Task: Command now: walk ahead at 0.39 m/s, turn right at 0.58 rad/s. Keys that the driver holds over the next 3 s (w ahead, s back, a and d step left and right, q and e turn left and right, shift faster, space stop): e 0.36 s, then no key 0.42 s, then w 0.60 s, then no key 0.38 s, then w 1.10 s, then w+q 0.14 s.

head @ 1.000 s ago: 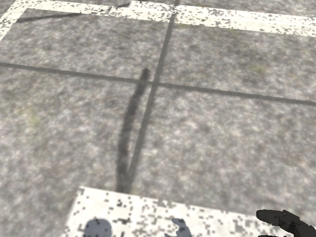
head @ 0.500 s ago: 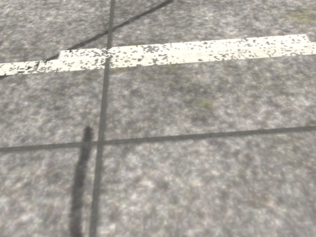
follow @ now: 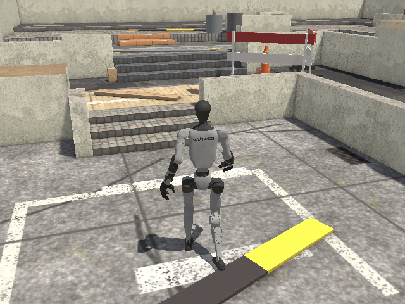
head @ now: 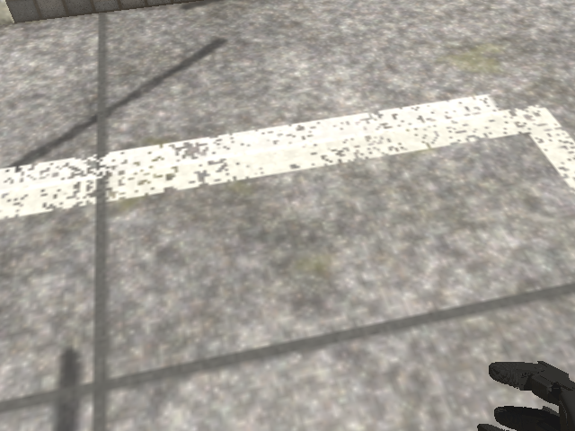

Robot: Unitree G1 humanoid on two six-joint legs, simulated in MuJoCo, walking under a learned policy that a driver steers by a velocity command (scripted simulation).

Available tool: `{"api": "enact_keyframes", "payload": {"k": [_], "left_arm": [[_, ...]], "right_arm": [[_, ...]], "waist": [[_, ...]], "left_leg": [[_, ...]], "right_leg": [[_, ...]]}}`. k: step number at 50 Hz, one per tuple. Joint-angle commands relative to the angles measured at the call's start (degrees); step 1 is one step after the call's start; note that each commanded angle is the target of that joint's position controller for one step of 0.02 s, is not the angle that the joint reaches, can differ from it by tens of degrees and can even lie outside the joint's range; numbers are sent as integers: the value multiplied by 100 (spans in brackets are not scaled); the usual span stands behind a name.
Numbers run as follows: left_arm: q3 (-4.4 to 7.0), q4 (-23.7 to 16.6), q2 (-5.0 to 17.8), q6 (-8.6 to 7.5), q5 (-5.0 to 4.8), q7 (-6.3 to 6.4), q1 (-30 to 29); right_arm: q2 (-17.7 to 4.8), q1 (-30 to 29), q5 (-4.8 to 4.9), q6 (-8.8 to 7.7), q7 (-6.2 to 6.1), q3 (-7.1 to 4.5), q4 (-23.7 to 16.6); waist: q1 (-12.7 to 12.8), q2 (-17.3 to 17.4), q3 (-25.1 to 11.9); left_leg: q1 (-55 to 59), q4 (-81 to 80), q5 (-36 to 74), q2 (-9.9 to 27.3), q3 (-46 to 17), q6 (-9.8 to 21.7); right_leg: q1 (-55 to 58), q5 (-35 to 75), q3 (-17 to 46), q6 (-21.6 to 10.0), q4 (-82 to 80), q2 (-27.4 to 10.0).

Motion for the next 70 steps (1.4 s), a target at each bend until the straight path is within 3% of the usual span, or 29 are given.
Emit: {"api": "enact_keyframes", "payload": {"k": [1,2,4,6,9,12,20,21,22,23,24,25,26,30,37,39,40,41,42,45,49,51,52,53,55,57,63,68,70], "left_arm": [[-101,-530,167,-45,-59,-34,794],[-39,-544,640,24,-167,-16,805],[99,-769,1049,203,-106,48,-355],[111,-923,845,399,-48,27,-431],[-8,-1173,422,488,-61,6,-757],[-57,-1283,391,459,-30,-97,-955],[27,-1592,659,584,53,-332,-1497],[98,-1523,843,566,79,-283,-1290],[248,-1527,1418,549,106,-168,-942],[218,-1696,1732,549,199,-113,-1046],[109,-1643,1330,465,235,-156,-867],[46,-1586,1195,385,217,-176,-1052],[15,-1566,1086,341,166,-169,-1346],[-99,-1558,878,325,206,-112,-1960],[-191,-1209,715,344,173,-113,-1934],[-276,-1042,506,328,131,-140,-1741],[-311,-969,400,306,206,-154,-1514],[-305,-970,306,299,220,-170,-1326],[-263,-996,546,305,209,-150,-1722],[-160,-1056,597,227,44,-137,-1899],[-156,-786,283,-4,-15,-236,-1437],[-28,-468,535,-6,4,-230,-749],[83,-343,924,-8,11,-188,-206],[162,-321,1273,-49,15,-258,204],[-18,-375,784,-191,53,-235,-53],[-64,-431,739,-206,49,-229,-333],[-88,-280,831,-98,40,-126,-106],[-60,-31,958,-115,-39,-125,147],[-43,16,1005,-75,-27,-112,26]], "right_arm": [[-1134,2238,-126,58,-8,-306,286],[-1158,1999,34,159,-4,-378,199],[-620,1131,-11,323,-67,-197,-91],[-602,773,-58,424,-86,-176,-44],[-853,696,-49,452,-142,-287,55],[-976,624,47,553,-243,-345,44],[-1238,816,306,775,-205,-407,234],[-1077,1098,281,779,-173,-364,352],[-769,1286,71,763,-122,-256,317],[-557,1338,-93,746,-84,-133,105],[-884,1021,36,757,-88,-227,108],[-970,862,178,802,-101,-263,81],[-906,938,181,845,-153,-262,176],[-815,1217,105,982,-252,-255,327],[-652,1115,100,989,-207,-141,351],[-660,1298,-39,950,-153,-110,437],[-931,1407,-94,944,-160,-139,434],[-1115,1244,0,959,-159,-196,525],[-1084,1273,56,960,-144,-236,492],[-1154,1374,89,833,-220,-261,507],[-1028,1246,295,741,-237,-257,501],[-745,1124,240,693,-208,-185,443],[-358,1009,181,614,-176,-87,292],[-541,689,218,509,-196,-103,32],[-786,782,334,396,-128,-206,90],[-701,791,254,345,-54,-205,169],[-198,38,166,406,113,-16,-89],[-406,-453,245,410,189,-17,-362],[-585,-254,208,384,210,-85,-357]], "waist": [[-686,1641,-1942],[-717,1334,-2083],[-751,233,-1073],[-417,425,-586],[-427,569,-462],[-446,427,-818],[-486,451,-433],[-459,170,-523],[-459,-970,-878],[-580,-2012,-1066],[-207,-1241,-1429],[-296,-1009,-1121],[-439,-802,-975],[-784,-805,-826],[-663,-912,-637],[-765,-642,-549],[-578,-112,-588],[-280,624,-445],[-599,821,-167],[-697,1317,526],[-399,900,443],[-181,406,46],[-102,-822,-149],[146,-1692,-35],[-141,-898,281],[-305,-575,377],[-193,-600,395],[-188,-740,625],[-408,-766,492]], "left_leg": [[4873,790,3719,2685,-2772,1405],[4706,483,2136,2718,-3204,1619],[3083,16,1692,2192,-2003,1364],[1737,-329,1777,1893,-1307,1296],[1245,-750,1897,1713,-468,1275],[1399,-824,1838,1745,68,1259],[1603,-79,141,1716,639,674],[1332,482,-120,1461,838,413],[442,1886,-1327,949,1303,-49],[-1079,3447,-4276,243,1177,-458],[-1159,4186,-4249,306,351,-489],[-1248,4365,-3897,405,238,-442],[-1261,4188,-3530,494,164,-408],[-280,3523,-2641,423,210,-499],[882,1105,-1950,292,345,-350],[1678,-8,-723,386,204,-137],[1899,-91,-448,881,-290,68],[1340,-126,-2208,999,-364,380],[726,-617,-3979,1003,-690,583],[639,-1380,-4714,1712,-1795,947],[620,-996,-3618,1416,-1121,785],[77,-15,-2711,962,-467,491],[-989,1618,-2408,266,405,98],[-1991,2871,-3214,-17,433,5],[-2842,4132,-2956,490,-115,195],[-2884,3904,-2124,747,-82,269],[-1610,1779,-544,481,453,-94],[-1044,818,-156,289,428,112],[-685,622,-362,172,450,298]], "right_leg": [[-3499,-1968,74,655,3763,42],[-3871,-1478,170,820,4323,-332],[-3899,-750,-365,1014,4204,-721],[-3328,-597,-501,1004,3706,-1070],[-3037,-146,-806,920,2527,-1150],[-2551,796,-934,821,1535,-1149],[-1439,1290,-1403,375,-874,-743],[-745,1905,-1273,202,-1342,-682],[369,3951,-26,-167,-1495,-1666],[1000,5199,1580,-1327,-1410,-2961],[670,4899,1492,-1565,-1531,-2941],[454,4605,932,-1280,-1539,-2567],[231,4104,576,-939,-1556,-2260],[-794,3764,-38,-731,-1777,-1870],[-996,2232,88,-602,-1732,-1770],[-1322,1310,-32,-123,-1604,-1440],[-1540,303,-338,188,-1267,-1044],[-1507,-207,-879,400,-1176,-549],[-1342,-400,-1185,514,-623,-353],[-1980,-210,-1339,416,351,-423],[-1026,60,-1421,71,-1059,-508],[238,528,-963,18,-1424,-769],[1125,-155,592,-376,-2016,-1657],[1335,-482,2354,-1078,-2686,-2657],[1390,-240,2053,-1068,-2659,-2632],[1222,631,1208,-741,-2802,-2349],[252,2307,-492,-462,-3064,-1686],[338,2324,-620,-352,-3065,-2009],[671,3483,-725,-187,-2613,-2069]]}}
Next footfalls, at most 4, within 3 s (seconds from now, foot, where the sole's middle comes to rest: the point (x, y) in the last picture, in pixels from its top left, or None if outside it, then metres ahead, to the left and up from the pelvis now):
0.44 right None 0.17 -0.15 -0.77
0.78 left None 0.23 0.08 -0.77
1.46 left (343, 398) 0.58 -0.03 -0.77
1.94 right None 0.51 -0.24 -0.77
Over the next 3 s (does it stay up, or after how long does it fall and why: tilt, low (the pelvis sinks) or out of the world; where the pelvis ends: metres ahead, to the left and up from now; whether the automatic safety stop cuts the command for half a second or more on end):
stays up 1.03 -0.25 0.00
